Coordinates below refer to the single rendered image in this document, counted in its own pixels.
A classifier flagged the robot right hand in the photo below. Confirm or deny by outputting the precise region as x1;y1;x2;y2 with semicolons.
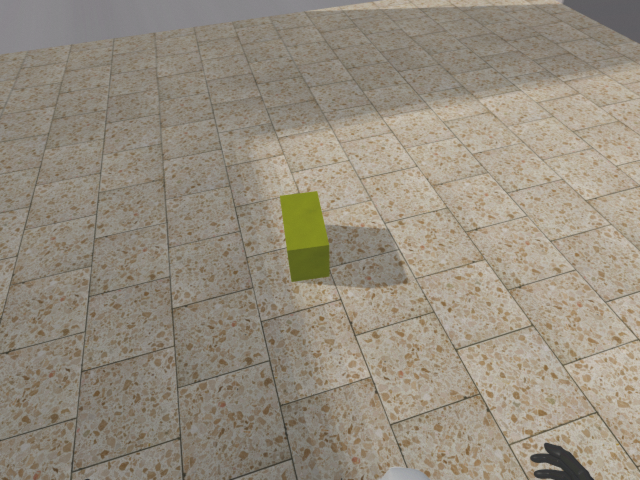
530;443;594;480

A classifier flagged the carton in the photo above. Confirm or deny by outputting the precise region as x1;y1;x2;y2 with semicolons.
280;191;329;282

